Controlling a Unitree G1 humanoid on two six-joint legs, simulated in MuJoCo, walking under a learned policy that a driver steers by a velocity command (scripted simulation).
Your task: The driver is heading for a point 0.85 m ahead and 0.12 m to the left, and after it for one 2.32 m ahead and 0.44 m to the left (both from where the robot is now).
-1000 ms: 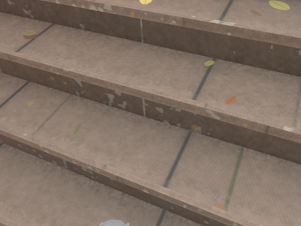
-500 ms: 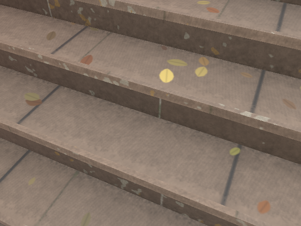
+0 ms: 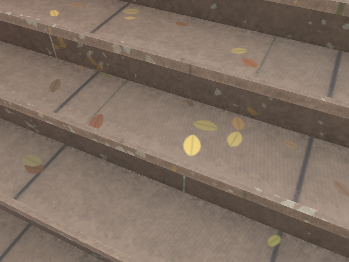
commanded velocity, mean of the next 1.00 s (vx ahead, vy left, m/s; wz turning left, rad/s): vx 0.09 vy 0.00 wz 0.00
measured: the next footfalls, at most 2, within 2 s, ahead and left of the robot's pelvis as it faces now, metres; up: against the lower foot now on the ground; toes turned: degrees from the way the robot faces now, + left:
left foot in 0.52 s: +0.02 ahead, +0.25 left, -0.17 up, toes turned +4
right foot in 0.72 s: +0.06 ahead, +0.02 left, +0.00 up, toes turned -5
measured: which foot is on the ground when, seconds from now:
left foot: up 0.00-0.50, down 0.52-1.00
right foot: down 0.00-0.50, up 0.52-0.70, down 0.72-0.76, up 0.78-1.00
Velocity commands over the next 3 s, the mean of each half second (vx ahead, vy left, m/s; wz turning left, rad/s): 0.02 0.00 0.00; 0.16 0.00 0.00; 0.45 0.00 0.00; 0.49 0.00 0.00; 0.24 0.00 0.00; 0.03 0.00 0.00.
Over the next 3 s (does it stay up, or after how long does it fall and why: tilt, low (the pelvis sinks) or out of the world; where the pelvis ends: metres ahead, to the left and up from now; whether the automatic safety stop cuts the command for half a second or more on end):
stays up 0.87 0.17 0.43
